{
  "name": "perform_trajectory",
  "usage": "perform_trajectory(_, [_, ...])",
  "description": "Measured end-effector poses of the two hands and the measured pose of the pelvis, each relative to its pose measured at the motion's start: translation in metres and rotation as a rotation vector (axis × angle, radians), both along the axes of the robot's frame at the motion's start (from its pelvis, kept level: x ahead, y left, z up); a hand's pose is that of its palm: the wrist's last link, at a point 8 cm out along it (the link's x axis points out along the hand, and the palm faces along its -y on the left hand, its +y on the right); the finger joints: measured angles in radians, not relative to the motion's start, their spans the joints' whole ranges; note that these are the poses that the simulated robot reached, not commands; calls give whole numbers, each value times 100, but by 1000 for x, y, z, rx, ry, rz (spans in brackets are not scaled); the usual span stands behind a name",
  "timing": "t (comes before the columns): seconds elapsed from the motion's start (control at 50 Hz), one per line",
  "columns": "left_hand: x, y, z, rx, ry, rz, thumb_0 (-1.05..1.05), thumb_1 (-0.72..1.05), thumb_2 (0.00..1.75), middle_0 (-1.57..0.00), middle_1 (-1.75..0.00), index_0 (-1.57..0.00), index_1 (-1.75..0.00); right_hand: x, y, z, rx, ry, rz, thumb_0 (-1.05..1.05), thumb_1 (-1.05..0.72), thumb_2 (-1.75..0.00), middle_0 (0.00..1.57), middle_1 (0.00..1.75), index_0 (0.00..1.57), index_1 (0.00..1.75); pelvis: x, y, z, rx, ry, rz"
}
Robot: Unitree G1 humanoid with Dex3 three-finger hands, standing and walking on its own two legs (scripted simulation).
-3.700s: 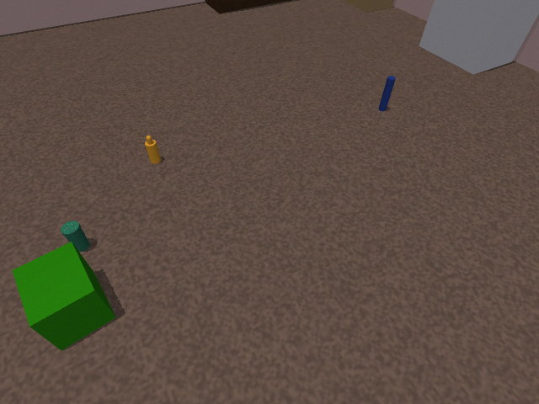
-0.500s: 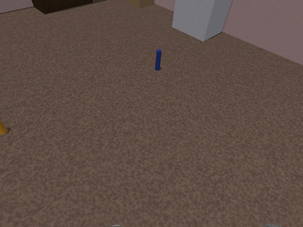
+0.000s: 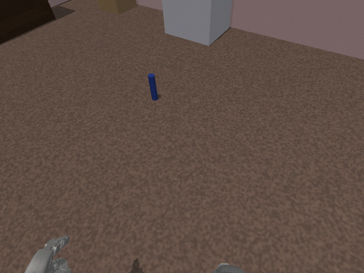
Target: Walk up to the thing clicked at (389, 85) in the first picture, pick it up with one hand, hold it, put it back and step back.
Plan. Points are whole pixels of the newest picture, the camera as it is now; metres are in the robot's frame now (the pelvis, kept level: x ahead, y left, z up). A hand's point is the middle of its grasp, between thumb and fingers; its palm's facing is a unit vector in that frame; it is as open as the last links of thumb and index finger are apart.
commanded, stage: walk up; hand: left
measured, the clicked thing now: (153, 87) +1.52 +0.22 -0.63
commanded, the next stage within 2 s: none
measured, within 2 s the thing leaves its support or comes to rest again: neither
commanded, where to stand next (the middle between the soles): +1.18 +0.03 m, yaw -1 degrees
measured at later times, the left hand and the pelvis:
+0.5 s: hand (66, 224) +0.29 +0.33 -0.14, palm faces -0.04 -0.93 -0.37, open 7.4 cm; pelvis +0.27 +0.04 +0.01, yaw -2 degrees
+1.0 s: hand (107, 124) +0.61 +0.26 -0.09, palm faces -0.02 -0.92 -0.40, open 7.4 cm; pelvis +0.51 -0.01 +0.02, yaw -1 degrees
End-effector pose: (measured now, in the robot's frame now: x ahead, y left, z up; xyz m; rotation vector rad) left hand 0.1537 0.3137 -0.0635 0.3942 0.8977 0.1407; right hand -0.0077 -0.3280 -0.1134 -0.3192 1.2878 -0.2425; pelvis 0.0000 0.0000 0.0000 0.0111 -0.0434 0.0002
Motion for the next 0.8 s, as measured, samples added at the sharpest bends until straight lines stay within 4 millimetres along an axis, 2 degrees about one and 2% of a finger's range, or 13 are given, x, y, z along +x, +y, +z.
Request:
perform_trajectory(0.08, [10,-13,4,-19,57,34,0,91,90,-20,-30,-20,-30,82,3,11,28,-95,39,1,-90,-90,21,30,20,30,40,-4,15,-10,-5,-12])
perform_trajectory(0.18, [12,-10,0,-24,153,76,0,90,90,-20,-30,-21,-30,172,8,30,39,-187,101,1,-90,-90,21,30,20,30,90,-4,25,-28,6,-22])
perform_trajectory(0.26, [21,5,-6,-25,213,120,0,90,90,-20,-30,-21,-30,235,12,41,23,-194,143,0,-90,-90,21,30,20,30,135,2,26,-41,15,-18])
perform_trajectory(0.32, [35,20,-15,-25,256,151,0,90,90,-20,-30,-21,-30,284,20,45,5,-201,168,0,-90,-90,21,30,20,30,172,11,22,-50,17,-11])
perform_trajectory(0.4, [66,47,-36,-18,310,180,1,90,90,-20,-30,-21,-30,354,35,44,-30,-237,193,1,-90,-90,21,30,20,30,226,29,7,-41,17,-6])
perform_trajectory(0.44, [88,55,-42,-12,336,187,1,90,90,-20,-30,-20,-30,381,44,46,-44,-275,198,0,-90,-90,21,30,20,30,246,37,4,-20,11,-14])
perform_trajectory(0.5, [132,57,-40,-12,342,146,1,91,90,-20,-30,-20,-30,402,55,54,-32,-312,151,0,-90,-90,21,30,20,30,274,42,11,-15,5,-27])
perform_trajectory(0.6, [214,55,-25,-27,277,75,1,91,90,-20,-30,-20,-30,415,58,61,-21,-275,97,0,-90,-90,21,30,21,30,322,43,24,-1,-1,-43])
perform_trajectory(0.72, [312,41,-9,-15,203,20,0,91,90,-20,-30,-20,-30,426,39,47,-5,-182,39,0,-90,-90,21,30,21,30,381,33,26,10,-8,-44])
perform_trajectory(0.8, [377,25,-4,14,152,8,0,91,90,-20,-30,-20,-30,444,18,26,8,-132,-4,0,-90,-90,21,30,21,30,427,15,15,22,-11,-45])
